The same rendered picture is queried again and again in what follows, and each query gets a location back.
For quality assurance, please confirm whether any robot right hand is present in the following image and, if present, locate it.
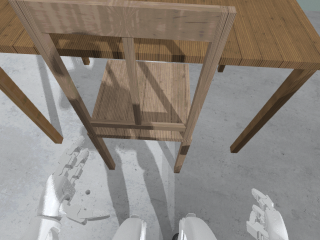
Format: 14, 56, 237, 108
246, 188, 289, 240

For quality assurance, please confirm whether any table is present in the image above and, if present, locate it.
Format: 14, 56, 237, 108
0, 0, 320, 153

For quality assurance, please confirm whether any chair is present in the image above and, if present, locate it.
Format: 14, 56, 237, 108
8, 0, 237, 174

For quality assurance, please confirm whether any robot left forearm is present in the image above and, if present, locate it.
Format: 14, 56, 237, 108
19, 216, 62, 240

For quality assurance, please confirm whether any robot left shin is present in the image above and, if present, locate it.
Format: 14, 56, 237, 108
130, 215, 140, 219

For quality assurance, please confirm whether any right robot thigh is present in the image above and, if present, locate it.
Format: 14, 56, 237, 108
179, 216, 217, 240

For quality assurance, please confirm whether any robot left hand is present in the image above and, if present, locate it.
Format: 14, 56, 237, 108
37, 135, 110, 225

